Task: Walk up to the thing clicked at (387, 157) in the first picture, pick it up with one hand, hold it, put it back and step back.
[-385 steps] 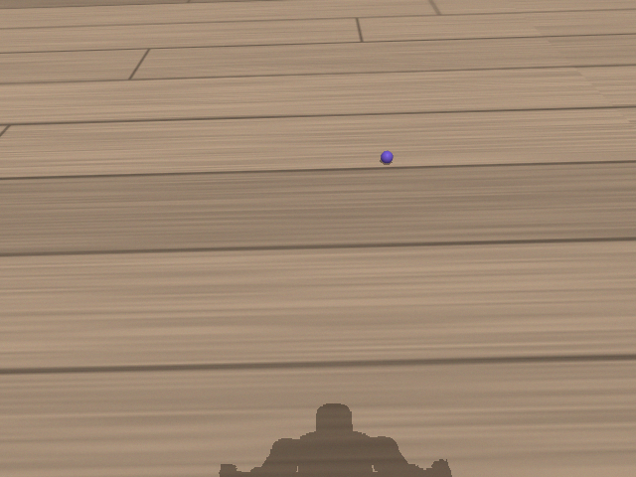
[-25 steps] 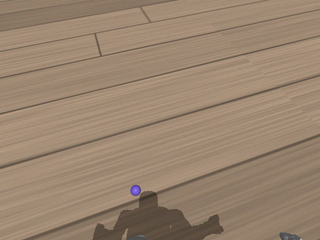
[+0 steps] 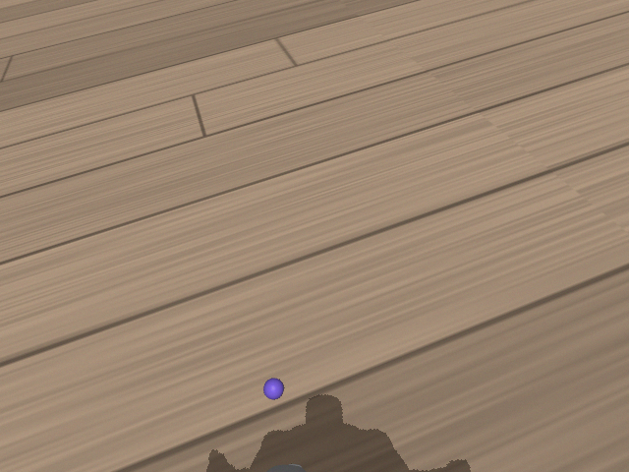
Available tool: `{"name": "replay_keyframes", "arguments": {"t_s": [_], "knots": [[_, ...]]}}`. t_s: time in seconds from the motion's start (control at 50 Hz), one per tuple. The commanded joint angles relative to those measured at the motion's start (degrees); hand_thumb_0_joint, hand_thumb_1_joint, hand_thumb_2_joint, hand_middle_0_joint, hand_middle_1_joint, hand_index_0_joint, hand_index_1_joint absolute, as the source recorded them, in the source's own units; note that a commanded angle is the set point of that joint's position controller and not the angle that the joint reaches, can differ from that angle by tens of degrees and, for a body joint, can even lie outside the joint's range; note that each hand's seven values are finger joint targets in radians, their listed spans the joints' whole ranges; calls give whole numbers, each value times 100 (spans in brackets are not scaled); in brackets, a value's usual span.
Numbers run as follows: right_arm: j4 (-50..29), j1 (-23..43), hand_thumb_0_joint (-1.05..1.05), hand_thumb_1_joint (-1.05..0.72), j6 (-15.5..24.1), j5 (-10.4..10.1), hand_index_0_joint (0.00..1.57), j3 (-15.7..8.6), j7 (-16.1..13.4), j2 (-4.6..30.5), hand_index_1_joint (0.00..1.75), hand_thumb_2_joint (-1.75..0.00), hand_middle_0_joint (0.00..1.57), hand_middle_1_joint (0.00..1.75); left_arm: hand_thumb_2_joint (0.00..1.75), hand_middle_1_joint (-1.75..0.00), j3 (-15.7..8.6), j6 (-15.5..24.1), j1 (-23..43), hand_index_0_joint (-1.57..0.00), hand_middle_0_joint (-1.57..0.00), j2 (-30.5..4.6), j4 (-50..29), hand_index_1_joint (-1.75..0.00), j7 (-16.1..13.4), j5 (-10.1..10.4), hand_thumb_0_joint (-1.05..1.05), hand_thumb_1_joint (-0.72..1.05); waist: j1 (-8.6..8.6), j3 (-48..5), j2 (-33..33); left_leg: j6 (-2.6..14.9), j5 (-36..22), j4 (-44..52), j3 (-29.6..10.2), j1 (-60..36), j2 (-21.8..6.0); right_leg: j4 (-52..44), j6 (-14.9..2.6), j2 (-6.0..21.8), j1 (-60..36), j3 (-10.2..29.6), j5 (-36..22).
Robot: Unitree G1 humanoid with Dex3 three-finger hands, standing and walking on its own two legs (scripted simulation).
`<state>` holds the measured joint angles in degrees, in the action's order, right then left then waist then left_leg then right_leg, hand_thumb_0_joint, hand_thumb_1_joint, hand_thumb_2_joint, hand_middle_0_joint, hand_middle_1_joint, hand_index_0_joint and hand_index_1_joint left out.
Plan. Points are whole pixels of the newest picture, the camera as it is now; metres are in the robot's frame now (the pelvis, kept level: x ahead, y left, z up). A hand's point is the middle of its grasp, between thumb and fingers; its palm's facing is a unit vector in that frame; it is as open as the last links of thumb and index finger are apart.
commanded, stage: walk up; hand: left
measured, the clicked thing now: (273, 388) +0.49 +0.22 -0.73
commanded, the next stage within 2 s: stand in 0.26 s
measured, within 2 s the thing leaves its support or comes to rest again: neither
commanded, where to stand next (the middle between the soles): +0.12 +0.04 m, yaw +0 degrees
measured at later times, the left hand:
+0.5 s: hand out of the picture +0.06 +0.29 -0.16, palm faces +0.03 -0.94 -0.34, open 7.4 cm
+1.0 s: hand out of the picture +0.12 +0.31 -0.12, palm faces +0.01 -0.93 -0.37, open 7.4 cm
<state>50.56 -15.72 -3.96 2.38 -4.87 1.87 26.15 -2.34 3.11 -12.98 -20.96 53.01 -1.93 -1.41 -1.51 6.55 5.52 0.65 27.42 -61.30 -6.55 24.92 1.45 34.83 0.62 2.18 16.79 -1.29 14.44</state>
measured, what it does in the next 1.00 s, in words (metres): steps on the spot: left foot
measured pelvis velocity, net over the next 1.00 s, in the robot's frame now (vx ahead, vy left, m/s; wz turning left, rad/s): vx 0.02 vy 0.04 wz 0.03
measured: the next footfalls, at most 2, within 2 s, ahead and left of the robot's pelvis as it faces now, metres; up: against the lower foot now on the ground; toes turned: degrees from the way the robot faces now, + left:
left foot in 0.22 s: +0.06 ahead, +0.19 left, +0.00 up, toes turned +0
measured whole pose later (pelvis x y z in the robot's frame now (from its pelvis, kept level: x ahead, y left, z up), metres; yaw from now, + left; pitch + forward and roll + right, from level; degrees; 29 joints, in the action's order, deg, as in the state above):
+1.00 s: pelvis +0.02 +0.04 +0.02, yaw +2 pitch -3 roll +0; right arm 65.6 -5.1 0.7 0.6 -0.7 0.9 20.7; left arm -0.2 1.4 -2.7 -21.1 64.8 0.4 -0.2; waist -0.3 3.9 0.4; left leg -1.9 10.8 -20.0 -2.2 6.0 -1.2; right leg 20.8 0.9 1.3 8.5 -0.1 9.1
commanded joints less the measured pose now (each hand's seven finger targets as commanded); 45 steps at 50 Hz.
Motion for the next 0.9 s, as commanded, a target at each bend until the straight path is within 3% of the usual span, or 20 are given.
{"name": "replay_keyframes", "arguments": {"t_s": [0.0,0.12,0.18,0.2,0.22,0.24,0.26,0.28,0.32,0.38,0.4,0.42,0.44,0.46,0.48,0.5,0.54,0.58,0.78,0.88], "knots": [[-399,-378,0,-90,-14,26,20,-357,74,982,30,-90,20,30,90,-30,-609,133,-137,-20,-20,-2051,-442,-30,-234,-9,0,90,133,-345,-1382,-90,-392,-691,-417,572,-255,-1484,-1231,1489,-66,1615,298],[-219,-217,0,-90,194,-180,20,-260,68,801,30,-90,20,30,90,-30,-535,31,413,-20,-20,-1816,-704,-30,-9,-147,0,90,197,-378,-2384,-134,-31,1694,542,-534,-253,-1282,-1085,1052,514,892,1749],[83,-489,0,-90,376,-163,20,-262,-43,789,30,-90,20,30,90,-30,-388,-183,466,-20,-20,-1579,-628,-30,88,-24,0,90,-35,-475,-1658,-149,-905,2946,907,-1774,67,-4,-782,737,1188,567,1493],[143,-568,0,-90,442,-111,20,-271,-115,852,30,-90,20,30,90,-30,-281,-249,275,-20,-20,-1275,-569,-30,82,28,0,90,-65,-523,-1046,-99,-819,3333,530,-2071,-40,804,-608,602,1499,461,1391],[25,-421,0,-90,521,-10,20,-289,-172,1205,30,-90,20,30,90,-30,-159,-265,86,-20,-20,-857,-589,-30,78,115,0,90,17,-528,235,248,-112,4149,-1483,-1665,-1181,1848,-285,83,1669,258,1383],[-201,-248,0,-90,621,-50,20,-303,-232,1738,30,-90,20,30,90,-30,-202,-246,205,-20,-20,-989,-670,-30,29,129,0,90,-100,-413,735,576,66,4931,-2774,-888,-2186,1843,-155,-180,1652,604,2035],[22,61,0,-90,648,10,20,-329,-283,1782,30,-90,20,30,90,-30,-344,-210,550,-20,-20,-1446,-608,-30,-23,128,0,90,-7,-169,110,1135,86,4707,-3110,-331,-2212,2016,-122,-30,1316,998,1862],[-34,489,0,-90,640,-44,20,-322,-280,1542,30,-90,20,30,90,-30,-336,-205,420,-20,-20,-1504,-446,-30,7,175,0,90,208,-59,-93,1153,177,4500,-2390,-369,-1932,2030,-136,138,1259,903,1642],[-106,946,0,-90,643,-112,20,-155,-279,1032,30,-90,20,30,90,-30,-300,-188,41,-20,-20,-1325,-59,-30,82,181,0,90,323,-283,487,855,-865,4203,-1186,-1041,-1402,1685,-157,171,1031,457,1423],[101,811,0,-90,684,-146,20,-143,-273,1044,30,-90,20,30,90,-30,-248,-119,-53,-20,-20,-1210,116,-30,90,168,0,90,315,-539,786,754,-2902,3756,-822,-1116,-1293,437,-88,80,139,246,1166],[123,971,0,-90,647,-182,20,-89,-266,928,30,-90,20,30,90,-30,-219,-93,-165,-20,-20,-1137,197,-30,94,169,0,90,434,-602,772,624,-3087,3548,-521,-1020,-1185,-232,-117,40,-298,185,614],[168,1010,0,-90,599,-241,20,-41,-259,734,30,-90,20,30,90,-30,-187,-44,-281,-20,-20,-1123,290,-30,83,148,0,90,514,-706,485,377,-3128,3212,-346,-987,-1090,-991,-158,117,-785,317,-468],[188,739,0,-90,577,-329,20,48,-272,374,30,-90,20,30,90,-30,-213,26,-245,-20,-20,-1474,277,-30,71,73,0,90,392,-1014,-399,60,-2701,2531,-76,-937,-718,-1201,-327,745,-1253,1239,-1870],[180,691,0,-90,553,-356,20,63,-301,258,30,-90,20,30,90,-30,-239,57,21,-20,-20,-1785,245,-30,59,45,0,90,139,-1008,-893,-114,-1787,2300,146,-856,-337,-1238,-594,1210,-1122,1937,-2438],[230,788,0,-90,537,-341,20,108,-296,328,30,-90,20,30,90,-30,-229,64,517,-20,-20,-1955,230,-30,84,67,0,90,-70,-961,-792,-45,-1110,2873,249,-1226,-338,-1312,-887,1325,-516,1974,-1851],[406,682,0,-90,545,-321,20,124,-275,366,30,-90,20,30,90,-30,-175,36,808,-20,-20,-1772,272,-30,123,51,0,90,-140,-766,-872,25,-1134,3235,216,-1642,-404,-1312,-829,1188,-60,1730,-1273],[626,735,0,-90,580,-247,20,70,-215,657,30,-90,20,30,90,-30,-40,-15,890,-20,-20,-1265,291,-30,174,121,0,90,-25,-816,-727,133,-1793,3706,-141,-1989,-739,-1201,-389,556,-134,952,-551],[652,1148,0,-90,585,-227,20,72,-194,752,30,-90,20,30,90,-30,38,-16,755,-20,-20,-1124,411,-30,159,156,0,90,148,-833,-666,154,-2265,3625,-117,-1796,-808,-1322,-278,437,-567,785,-925],[997,1364,0,-90,618,-220,20,202,-188,660,30,-90,20,30,90,-30,12,-42,1111,-20,-20,-1130,755,-30,172,146,0,90,168,-875,-540,12,-2364,4328,-12,-1737,-858,-1580,-216,500,-1132,707,-1172],[1109,1441,0,-90,614,-211,20,214,-180,664,30,-90,20,30,90,-30,-5,-69,1239,-20,-20,-1180,855,-30,189,129,0,90,177,-729,-558,5,-1901,4553,-1,-1614,-837,-1777,-172,478,-1067,700,-642]]}}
